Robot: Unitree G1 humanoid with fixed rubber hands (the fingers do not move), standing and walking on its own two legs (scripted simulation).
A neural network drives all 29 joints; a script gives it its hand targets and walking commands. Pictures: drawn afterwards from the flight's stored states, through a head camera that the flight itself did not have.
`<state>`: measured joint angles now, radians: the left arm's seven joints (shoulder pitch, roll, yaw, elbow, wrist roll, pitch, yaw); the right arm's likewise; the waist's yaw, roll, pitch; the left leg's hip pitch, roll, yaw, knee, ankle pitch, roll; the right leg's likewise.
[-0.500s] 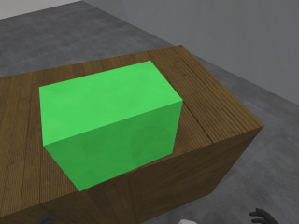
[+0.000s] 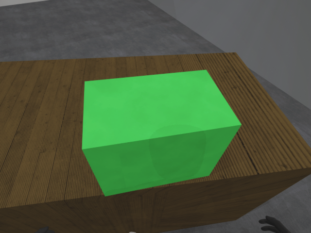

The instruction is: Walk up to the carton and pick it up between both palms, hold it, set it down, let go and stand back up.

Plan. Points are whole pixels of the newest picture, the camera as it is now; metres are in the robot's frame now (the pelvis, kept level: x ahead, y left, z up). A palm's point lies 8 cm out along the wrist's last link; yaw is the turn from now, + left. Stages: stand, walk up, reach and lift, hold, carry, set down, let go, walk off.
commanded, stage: walk up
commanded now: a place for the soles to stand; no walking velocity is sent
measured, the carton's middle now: (154, 134) +0.35 +0.03 +0.09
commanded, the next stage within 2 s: none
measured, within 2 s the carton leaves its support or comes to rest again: neither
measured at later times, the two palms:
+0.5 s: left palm out of the picture +0.11 +0.27 -0.07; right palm out of the picture +0.13 -0.36 -0.06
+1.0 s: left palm out of the picture +0.05 +0.25 -0.08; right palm out of the picture +0.08 -0.39 -0.05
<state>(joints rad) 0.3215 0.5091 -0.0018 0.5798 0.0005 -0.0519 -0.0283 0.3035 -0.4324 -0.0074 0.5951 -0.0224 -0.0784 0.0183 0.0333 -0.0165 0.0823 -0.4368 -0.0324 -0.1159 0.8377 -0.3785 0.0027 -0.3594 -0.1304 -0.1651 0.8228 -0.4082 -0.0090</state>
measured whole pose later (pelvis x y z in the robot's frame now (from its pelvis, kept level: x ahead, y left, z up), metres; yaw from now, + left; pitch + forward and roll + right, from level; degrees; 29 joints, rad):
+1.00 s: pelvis -0.01 -0.08 +0.00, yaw +9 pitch -5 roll +0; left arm 0.31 0.52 0.00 0.58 0.00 0.00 -0.03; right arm 0.46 -0.44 -0.01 0.62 -0.02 -0.05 -0.01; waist 0.00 -0.07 0.09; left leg -0.31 -0.07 -0.12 0.84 -0.47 0.05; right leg -0.49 -0.06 -0.02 1.02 -0.49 -0.04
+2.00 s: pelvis +0.05 -0.10 -0.01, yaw +13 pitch +0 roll -1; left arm 0.36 0.49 0.00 0.59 0.00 -0.09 0.01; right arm 0.42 -0.45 -0.01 0.62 -0.02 -0.06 0.00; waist 0.03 -0.02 0.03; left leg -0.51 -0.01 -0.10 0.93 -0.44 0.03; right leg -0.42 -0.06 -0.07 0.87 -0.45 0.00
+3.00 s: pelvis +0.05 -0.16 -0.01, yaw +14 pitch -2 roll +2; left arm 0.38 0.47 0.00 0.61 0.00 -0.07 0.00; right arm 0.40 -0.46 -0.01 0.62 -0.02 -0.03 0.00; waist 0.02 -0.01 0.08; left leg -0.49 -0.01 -0.08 0.97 -0.41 0.02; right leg -0.42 -0.02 -0.02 0.90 -0.44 -0.02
